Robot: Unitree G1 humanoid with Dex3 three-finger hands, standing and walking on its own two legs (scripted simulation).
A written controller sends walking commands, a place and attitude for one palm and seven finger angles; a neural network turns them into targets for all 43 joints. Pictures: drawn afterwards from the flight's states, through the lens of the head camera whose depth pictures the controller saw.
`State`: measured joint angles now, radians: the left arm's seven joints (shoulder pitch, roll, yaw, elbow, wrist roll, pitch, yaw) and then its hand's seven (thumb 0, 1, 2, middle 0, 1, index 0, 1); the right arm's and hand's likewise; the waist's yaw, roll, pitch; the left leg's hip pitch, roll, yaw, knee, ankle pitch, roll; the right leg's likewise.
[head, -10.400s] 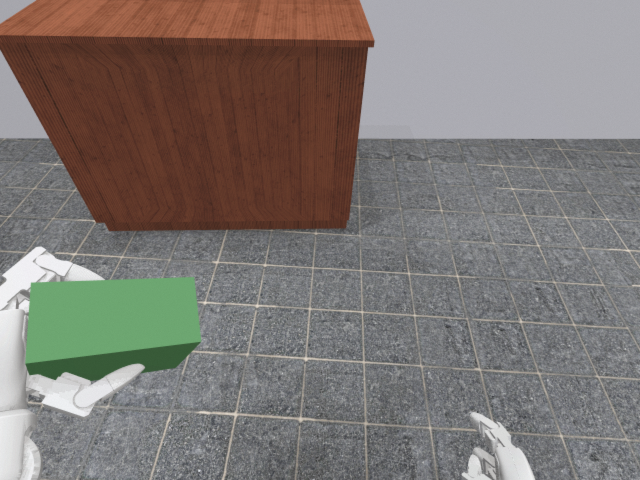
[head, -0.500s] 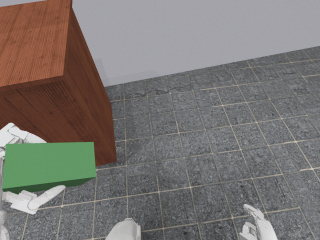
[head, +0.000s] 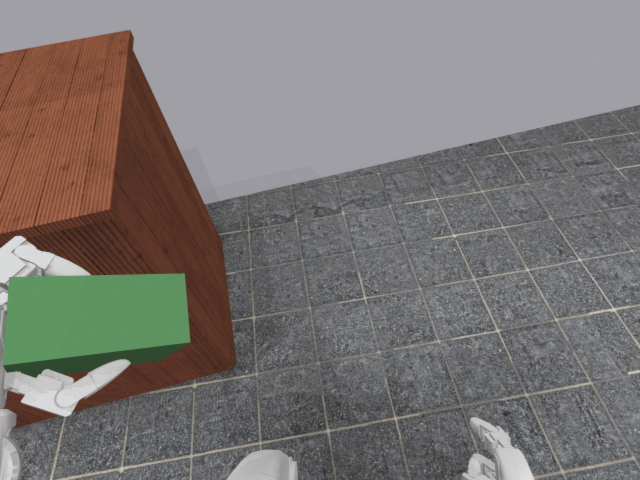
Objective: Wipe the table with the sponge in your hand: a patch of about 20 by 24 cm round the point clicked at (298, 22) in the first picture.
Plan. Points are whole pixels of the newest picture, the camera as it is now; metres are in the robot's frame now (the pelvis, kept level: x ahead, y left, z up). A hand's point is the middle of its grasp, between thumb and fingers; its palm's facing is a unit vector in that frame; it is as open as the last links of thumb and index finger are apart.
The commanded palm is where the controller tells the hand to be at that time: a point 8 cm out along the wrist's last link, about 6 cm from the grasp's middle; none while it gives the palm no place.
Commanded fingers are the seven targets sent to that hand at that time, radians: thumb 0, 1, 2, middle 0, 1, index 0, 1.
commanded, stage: come to a stop and stand still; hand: left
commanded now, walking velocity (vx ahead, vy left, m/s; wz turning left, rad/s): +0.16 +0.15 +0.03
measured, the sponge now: (125, 324) +0.24 +0.20 +0.14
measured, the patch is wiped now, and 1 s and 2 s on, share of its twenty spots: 0.00 0.00 0.00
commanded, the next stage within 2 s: look again from close up in 1.48 s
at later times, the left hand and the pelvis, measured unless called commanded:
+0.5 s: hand (49, 285) +0.25 +0.26 +0.18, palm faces +0.33 -0.83 -0.45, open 10.5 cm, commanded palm +0.20 +0.31 +0.19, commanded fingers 0.00 0.10 1.30 -1.20 -1.60 -1.20 -1.60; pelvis +0.03 +0.03 +0.00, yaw -1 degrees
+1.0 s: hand (26, 354) +0.19 +0.25 +0.17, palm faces +0.39 -0.82 -0.42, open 10.5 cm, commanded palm +0.15 +0.29 +0.19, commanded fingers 0.00 0.10 1.30 -1.20 -1.60 -1.20 -1.60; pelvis -0.02 +0.01 +0.00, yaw -1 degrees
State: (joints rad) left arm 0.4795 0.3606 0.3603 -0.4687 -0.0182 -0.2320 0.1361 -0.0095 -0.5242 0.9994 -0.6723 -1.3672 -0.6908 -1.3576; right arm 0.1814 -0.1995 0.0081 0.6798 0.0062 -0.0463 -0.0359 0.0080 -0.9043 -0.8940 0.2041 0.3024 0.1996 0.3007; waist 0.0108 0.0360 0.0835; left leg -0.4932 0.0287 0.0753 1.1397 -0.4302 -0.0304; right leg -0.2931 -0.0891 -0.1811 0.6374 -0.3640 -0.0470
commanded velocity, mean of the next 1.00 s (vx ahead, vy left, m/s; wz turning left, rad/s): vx -0.04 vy -0.03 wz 0.00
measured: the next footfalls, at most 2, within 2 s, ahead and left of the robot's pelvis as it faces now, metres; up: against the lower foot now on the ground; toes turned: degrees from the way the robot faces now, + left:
left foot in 0.24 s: +0.14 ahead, +0.17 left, +0.00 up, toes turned +9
right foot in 0.52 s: +0.07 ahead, -0.06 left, +0.00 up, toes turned -6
